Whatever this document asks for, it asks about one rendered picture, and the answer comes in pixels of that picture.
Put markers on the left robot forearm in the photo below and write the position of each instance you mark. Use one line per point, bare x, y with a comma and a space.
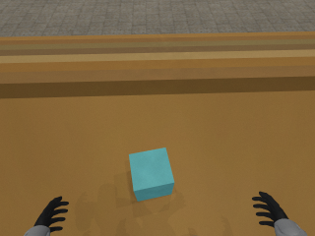
39, 230

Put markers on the robot right hand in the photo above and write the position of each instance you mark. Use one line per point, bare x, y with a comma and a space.
275, 211

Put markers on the carton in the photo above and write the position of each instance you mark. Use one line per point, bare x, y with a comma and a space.
151, 174

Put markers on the right robot forearm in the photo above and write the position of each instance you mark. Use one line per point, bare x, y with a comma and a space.
287, 227

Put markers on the robot left hand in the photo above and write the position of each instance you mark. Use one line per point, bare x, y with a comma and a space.
45, 218

